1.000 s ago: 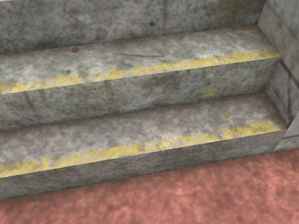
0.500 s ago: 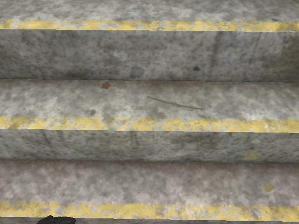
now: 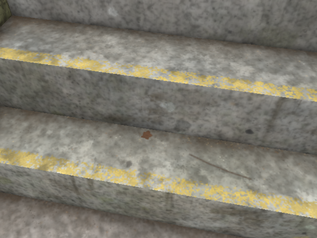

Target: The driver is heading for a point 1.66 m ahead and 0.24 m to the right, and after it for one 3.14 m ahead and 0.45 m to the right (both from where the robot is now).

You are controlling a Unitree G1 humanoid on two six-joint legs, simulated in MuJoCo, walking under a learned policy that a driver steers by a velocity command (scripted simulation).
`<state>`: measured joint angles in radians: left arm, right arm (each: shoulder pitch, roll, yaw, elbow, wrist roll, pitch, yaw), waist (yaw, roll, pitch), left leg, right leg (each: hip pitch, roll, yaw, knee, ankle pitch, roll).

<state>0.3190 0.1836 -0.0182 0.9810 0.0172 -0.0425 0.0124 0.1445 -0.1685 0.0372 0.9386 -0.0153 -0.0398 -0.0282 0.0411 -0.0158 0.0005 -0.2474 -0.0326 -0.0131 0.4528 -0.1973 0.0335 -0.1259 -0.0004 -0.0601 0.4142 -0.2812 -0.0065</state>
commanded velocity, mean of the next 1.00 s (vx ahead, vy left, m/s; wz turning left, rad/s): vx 0.03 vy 0.00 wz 0.01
